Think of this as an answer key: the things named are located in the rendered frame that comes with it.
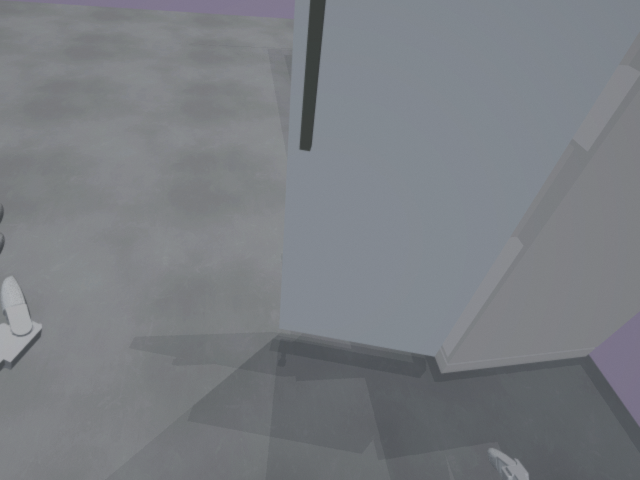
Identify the robot right hand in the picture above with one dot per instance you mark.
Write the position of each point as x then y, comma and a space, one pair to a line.
509, 469

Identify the robot left hand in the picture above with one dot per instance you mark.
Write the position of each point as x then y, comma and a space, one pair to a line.
20, 333

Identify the fridge door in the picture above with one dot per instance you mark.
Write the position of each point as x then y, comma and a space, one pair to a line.
436, 124

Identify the handle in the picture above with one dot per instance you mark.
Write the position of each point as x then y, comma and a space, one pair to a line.
314, 41

